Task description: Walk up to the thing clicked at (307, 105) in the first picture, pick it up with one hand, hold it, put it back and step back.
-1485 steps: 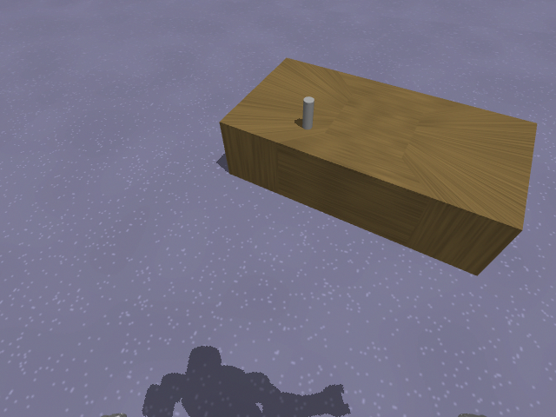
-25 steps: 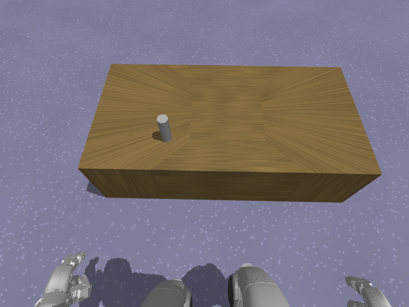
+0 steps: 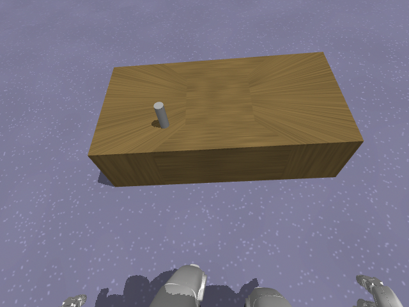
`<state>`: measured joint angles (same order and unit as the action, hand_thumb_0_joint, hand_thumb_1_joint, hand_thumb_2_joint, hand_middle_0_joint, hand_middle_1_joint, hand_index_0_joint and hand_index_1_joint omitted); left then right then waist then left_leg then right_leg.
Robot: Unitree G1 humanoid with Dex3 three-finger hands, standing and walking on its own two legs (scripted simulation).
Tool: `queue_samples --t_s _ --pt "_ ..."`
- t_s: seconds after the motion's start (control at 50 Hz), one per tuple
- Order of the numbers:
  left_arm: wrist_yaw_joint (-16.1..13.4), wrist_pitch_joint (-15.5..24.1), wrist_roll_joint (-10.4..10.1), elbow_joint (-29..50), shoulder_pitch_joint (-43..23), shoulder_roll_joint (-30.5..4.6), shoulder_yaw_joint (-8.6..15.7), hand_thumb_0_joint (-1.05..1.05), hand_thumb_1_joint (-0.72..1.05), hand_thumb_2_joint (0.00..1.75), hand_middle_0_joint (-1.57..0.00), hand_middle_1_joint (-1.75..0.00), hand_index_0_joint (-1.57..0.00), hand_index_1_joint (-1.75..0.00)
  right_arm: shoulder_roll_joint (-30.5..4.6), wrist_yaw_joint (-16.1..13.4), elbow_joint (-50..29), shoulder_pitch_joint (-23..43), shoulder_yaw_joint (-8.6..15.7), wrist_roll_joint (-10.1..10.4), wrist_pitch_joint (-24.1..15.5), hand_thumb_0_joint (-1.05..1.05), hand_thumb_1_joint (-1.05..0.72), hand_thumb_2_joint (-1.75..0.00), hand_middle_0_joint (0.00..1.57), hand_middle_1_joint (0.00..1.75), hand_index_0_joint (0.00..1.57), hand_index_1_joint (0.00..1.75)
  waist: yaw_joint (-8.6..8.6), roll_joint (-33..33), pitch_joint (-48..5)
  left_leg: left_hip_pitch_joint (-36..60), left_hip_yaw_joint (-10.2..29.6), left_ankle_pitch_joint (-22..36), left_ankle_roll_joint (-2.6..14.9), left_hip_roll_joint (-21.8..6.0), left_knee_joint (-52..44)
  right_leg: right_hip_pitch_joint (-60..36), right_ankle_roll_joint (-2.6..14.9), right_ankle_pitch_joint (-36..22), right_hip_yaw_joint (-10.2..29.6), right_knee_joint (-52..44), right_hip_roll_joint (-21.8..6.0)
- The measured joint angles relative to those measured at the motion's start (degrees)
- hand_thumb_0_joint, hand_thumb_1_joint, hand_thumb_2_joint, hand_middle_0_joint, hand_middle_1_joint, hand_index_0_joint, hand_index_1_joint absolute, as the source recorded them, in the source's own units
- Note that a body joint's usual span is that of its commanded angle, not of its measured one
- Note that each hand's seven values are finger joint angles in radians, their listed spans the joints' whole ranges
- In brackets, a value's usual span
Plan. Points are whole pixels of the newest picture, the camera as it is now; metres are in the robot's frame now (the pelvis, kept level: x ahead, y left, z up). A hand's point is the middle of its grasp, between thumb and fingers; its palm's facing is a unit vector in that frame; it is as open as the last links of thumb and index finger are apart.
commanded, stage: step back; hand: left
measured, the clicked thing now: (161, 115) +0.86 +0.27 -0.37
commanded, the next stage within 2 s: stand in 1.70 s
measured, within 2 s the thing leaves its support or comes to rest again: neither
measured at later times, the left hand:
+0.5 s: hand out of the picture -0.10 +0.27 -0.15, palm faces +0.00 -0.91 -0.42, open 7.4 cm
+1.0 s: hand out of the picture -0.24 +0.29 -0.14, palm faces +0.09 -0.91 -0.41, open 7.4 cm
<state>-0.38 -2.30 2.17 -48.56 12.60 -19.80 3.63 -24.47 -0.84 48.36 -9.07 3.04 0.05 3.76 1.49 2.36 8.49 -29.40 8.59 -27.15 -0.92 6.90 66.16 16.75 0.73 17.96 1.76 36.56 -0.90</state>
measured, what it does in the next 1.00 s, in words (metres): walks backwards: left foot, then right foot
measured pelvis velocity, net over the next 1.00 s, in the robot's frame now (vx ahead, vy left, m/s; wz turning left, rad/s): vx -0.28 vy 0.00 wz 0.08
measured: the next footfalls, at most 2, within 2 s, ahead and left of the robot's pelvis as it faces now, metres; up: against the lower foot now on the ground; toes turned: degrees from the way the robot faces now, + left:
left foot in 0.18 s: -0.05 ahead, +0.13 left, +0.00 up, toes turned +2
right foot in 0.50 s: -0.21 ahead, -0.12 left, +0.00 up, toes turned +4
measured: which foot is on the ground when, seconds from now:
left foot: up 0.00-0.16, down 0.18-0.54, up 0.56-0.82, down 0.84-1.00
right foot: down 0.00-0.20, up 0.22-0.48, down 0.50-1.00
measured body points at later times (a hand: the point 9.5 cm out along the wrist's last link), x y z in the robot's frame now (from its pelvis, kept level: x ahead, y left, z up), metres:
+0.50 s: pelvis -0.17 -0.01 -0.01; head -0.11 -0.01 +0.43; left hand -0.10 +0.32 -0.12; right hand -0.03 -0.31 -0.12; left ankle -0.09 +0.13 -0.73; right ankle -0.21 -0.13 -0.73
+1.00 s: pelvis -0.28 +0.00 +0.00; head -0.27 +0.01 +0.45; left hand -0.25 +0.34 -0.12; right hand -0.20 -0.30 -0.12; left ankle -0.28 +0.13 -0.73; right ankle -0.24 -0.12 -0.71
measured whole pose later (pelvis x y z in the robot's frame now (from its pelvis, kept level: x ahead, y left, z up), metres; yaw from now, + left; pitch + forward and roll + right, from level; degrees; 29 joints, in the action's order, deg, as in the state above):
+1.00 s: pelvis -0.28 +0.00 +0.00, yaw +4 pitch -3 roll +1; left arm 0.7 -1.0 1.1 -55.5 13.1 -24.2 4.0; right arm -20.4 1.3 56.5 -13.0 2.3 -2.6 0.5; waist 0.4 -1.6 3.6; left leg -13.2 1.2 -18.0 0.5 0.7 33.5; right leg 20.9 0.9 25.6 1.8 46.8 -1.1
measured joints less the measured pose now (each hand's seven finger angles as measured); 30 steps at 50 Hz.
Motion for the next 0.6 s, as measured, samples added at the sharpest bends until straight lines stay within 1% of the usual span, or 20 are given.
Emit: queue_samples --t_s 0.06,0.12,0.14,0.16,0.18,0.2,0.22,0.24,0.26,0.3,0.34,0.36,0.4,0.46,0.5,0.52,0.54,0.56,0.58,0.6 --pt "-0.72 0.35 0.09 1.82 -1.86 -0.42 0.08 0.0 0.9 0.89 -0.21 -0.3 -0.21 -0.3 -0.09 -0.1 0.81 -1.44 -0.06 -0.45 0.24 0.01 -0.91 -0.9 0.2 0.3 0.2 0.3 -0.41 0.15 0.7 3.97 -1.4 -1.75 -0.53 -0.99 -3.72 1.84 -0.11 -1.53 -1.42 0.08 -0.59" --pt "-1.34 0.59 -0.15 3.57 -4.32 -1.32 0.14 0.0 0.9 0.89 -0.21 -0.3 -0.21 -0.3 0.37 0.15 1.34 -2.15 -0.13 -0.94 0.39 0.01 -0.91 -0.9 0.2 0.3 0.2 0.3 -0.85 -0.52 1.78 8.71 -3.63 -2.87 -0.19 -3.15 -13.14 4.18 -0.43 -2.58 -3.01 1.39 -1.7" --pt "-1.41 0.54 -0.33 3.99 -5.14 -1.69 0.1 0.0 0.9 0.89 -0.21 -0.3 -0.21 -0.3 0.55 0.31 1.41 -2.28 -0.11 -1.07 0.29 0.01 -0.91 -0.9 0.2 0.3 0.2 0.3 -1.03 -0.85 2.06 10.47 -4.43 -1.97 0.16 -3.91 -17.32 5.11 -0.65 -2.82 -3.47 2.13 -2.14" --pt "-1.39 0.37 -0.57 4.31 -5.89 -2.09 0.02 0.0 0.9 0.89 -0.21 -0.3 -0.21 -0.3 0.71 0.49 1.44 -2.43 -0.06 -1.17 0.07 0.01 -0.91 -0.9 0.2 0.3 0.2 0.3 -1.23 -1.24 2.25 12.53 -5.31 0.37 0.59 -4.57 -22.41 6.14 -0.93 -2.9 -3.83 3.17 -2.63" --pt "-1.37 0.15 -0.82 4.52 -6.59 -2.56 -0.08 0.0 0.9 0.89 -0.21 -0.3 -0.2 -0.3 0.94 0.64 1.54 -2.42 0.06 -1.32 -0.23 0.01 -0.91 -0.9 0.2 0.3 0.2 0.3 -1.48 -1.94 2.52 14.07 -5.96 4.69 1.05 -4.63 -26.8 7.26 -1.32 -2.86 -3.92 4.52 -3.33" --pt "-1.39 -0.11 -1.02 4.46 -7.27 -3.19 -0.04 0.0 0.9 0.89 -0.21 -0.3 -0.2 -0.3 1.67 0.76 1.8 -1.92 0.14 -1.72 -0.35 0.01 -0.91 -0.9 0.2 0.3 0.2 0.3 -1.13 -3.75 3.4 14.29 -6.99 6.46 1.41 -3.58 -27.49 8.06 -1.14 -3.0 -2.8 5.73 -4.31" --pt "-1.53 -0.42 -1.27 4.06 -7.53 -3.33 0.04 0.0 0.9 0.89 -0.21 -0.3 -0.2 -0.3 2.01 1.15 1.77 -1.6 -0.06 -1.93 -0.26 0.01 -0.91 -0.9 0.2 0.3 0.2 0.3 -0.85 -4.36 3.7 13.81 -7.62 6.67 1.71 -3.49 -26.91 9.03 -0.82 1.53 -1.39 7.82 -3.59" --pt "-1.66 -0.77 -1.3 3.34 -7.56 -3.17 0.13 0.0 0.91 0.89 -0.21 -0.3 -0.2 -0.3 2.1 1.63 1.64 -1.38 -0.29 -2.07 -0.24 0.01 -0.91 -0.9 0.2 0.3 0.2 0.3 -1.17 -3.85 3.58 13.1 -7.42 6.75 2.0 -4.18 -26.31 10.13 -0.64 7.28 0.08 12.01 -1.44" --pt "-1.73 -1.18 -1.33 2.57 -7.5 -3.11 0.22 0.0 0.91 0.89 -0.21 -0.3 -0.2 -0.3 2.34 1.86 1.55 -1.19 -0.45 -2.22 -0.35 0.01 -0.91 -0.9 0.2 0.3 0.21 0.3 -1.71 -3.34 3.34 12.68 -6.98 7.27 2.14 -4.91 -26.47 11.14 -0.38 10.83 1.73 17.37 1.0" --pt "-1.72 -1.55 -1.85 1.37 -6.99 -3.35 0.48 0.0 0.91 0.89 -0.21 -0.3 -0.2 -0.3 3.08 1.72 1.44 -0.86 -1.02 -2.38 -0.43 0.01 -0.91 -0.9 0.2 0.3 0.21 0.3 -2.04 -3.29 2.38 12.23 -6.76 9.24 2.07 -5.97 -28.34 12.52 0.04 12.57 4.46 27.26 4.94" --pt "-1.5 -1.29 -2.03 0.86 -6.06 -3.42 0.65 0.0 0.91 0.9 -0.21 -0.3 -0.2 -0.3 3.42 1.49 1.09 -0.39 -1.31 -2.34 -0.37 0.01 -0.91 -0.9 0.2 0.3 0.21 0.3 -1.75 -3.18 1.48 11.47 -6.91 11.23 2.08 -6.9 -30.06 11.91 -0.13 11.77 4.66 31.63 6.47" --pt "-1.37 -1.05 -1.96 0.74 -5.52 -3.35 0.69 0.0 0.91 0.9 -0.21 -0.3 -0.2 -0.3 3.42 1.42 0.82 0.02 -1.28 -2.31 -0.34 0.01 -0.9 -0.9 0.2 0.3 0.21 0.3 -1.46 -3.02 1.27 11.04 -7.12 12.07 2.1 -7.35 -30.63 10.74 -0.48 11.71 4.34 31.41 6.53" --pt "-1.11 -0.63 -1.72 0.48 -4.39 -3.14 0.58 0.0 0.91 0.9 -0.21 -0.3 -0.2 -0.3 3.23 1.32 -0.07 1.06 -1.12 -2.27 -0.33 0.01 -0.9 -0.9 0.2 0.3 0.21 0.3 -0.88 -2.56 1.18 9.95 -7.68 13.46 2.08 -8.19 -31.14 7.35 -1.31 12.0 3.3 27.21 5.71" --pt "-0.79 -0.18 -1.5 -0.41 -3.11 -2.83 0.2 0.0 0.91 0.9 -0.21 -0.3 -0.2 -0.3 2.6 1.36 -1.66 2.85 -0.92 -2.2 -0.33 0.01 -0.9 -0.9 0.2 0.3 0.21 0.3 -0.24 -1.79 1.34 7.51 -8.65 15.0 1.38 -9.22 -30.45 1.07 -1.72 10.94 1.36 14.78 3.52" --pt "-0.67 0.43 -1.26 -1.31 -2.33 -2.64 -0.04 0.0 0.91 0.9 -0.21 -0.3 -0.2 -0.3 1.95 1.52 -2.26 4.06 -0.9 -1.82 0.12 0.01 -0.9 -0.9 0.2 0.3 0.21 0.3 0.2 -1.14 1.2 5.22 -9.22 15.41 0.64 -9.92 -28.58 -3.79 -1.29 6.0 -0.11 3.15 2.36" --pt "-0.75 0.8 -0.98 -2.12 -2.33 -1.97 -0.03 0.0 0.91 0.9 -0.21 -0.3 -0.2 -0.3 1.32 1.54 -2.09 4.87 -0.75 -1.53 0.39 0.01 -0.9 -0.9 0.2 0.3 0.21 0.3 0.3 0.45 1.59 4.17 -8.73 15.44 0.31 -11.01 -27.23 -4.96 -0.46 5.46 -0.85 0.1 3.23" --pt "-0.66 1.01 -0.58 -2.73 -2.25 -1.08 -0.14 0.0 0.91 0.9 -0.21 -0.3 -0.2 -0.3 0.78 1.42 -1.68 5.42 -0.5 -1.28 0.68 0.01 -0.9 -0.9 0.2 0.3 0.21 0.3 -0.16 2.34 2.06 3.28 -6.67 13.62 0.75 -11.12 -25.76 -4.95 0.01 4.75 -1.82 -0.12 4.29" --pt "-0.39 1.08 -0.23 -2.88 -1.72 -0.74 -0.37 0.0 0.91 0.9 -0.21 -0.3 -0.2 -0.3 0.85 1.1 -1.17 5.38 -0.28 -1.14 1.03 0.01 -0.91 -0.9 0.2 0.3 0.21 0.3 0.01 2.56 1.71 2.08 -4.5 8.04 0.9 -9.35 -22.72 -4.01 0.36 4.35 -1.91 0.69 4.19" --pt "-0.24 1.16 -0.12 -2.86 -0.99 -0.68 -0.5 0.0 0.91 0.89 -0.21 -0.3 -0.2 -0.3 1.2 0.86 -0.67 5.1 -0.18 -1.02 1.47 0.01 -0.91 -0.9 0.2 0.3 0.21 0.3 0.74 1.75 1.1 0.77 -2.89 3.1 0.67 -6.9 -17.68 -2.91 0.68 3.93 -1.18 1.41 3.46" --pt "-0.27 1.19 -0.15 -2.91 -0.36 -0.6 -0.57 0.0 0.91 0.89 -0.21 -0.3 -0.2 -0.3 1.36 0.78 -0.3 4.68 -0.19 -0.83 1.73 0.01 -0.91 -0.9 0.2 0.3 0.2 0.3 1.27 1.03 0.66 -0.32 -1.39 0.72 0.5 -4.54 -12.1 -2.25 0.81 3.25 -0.51 1.42 2.68"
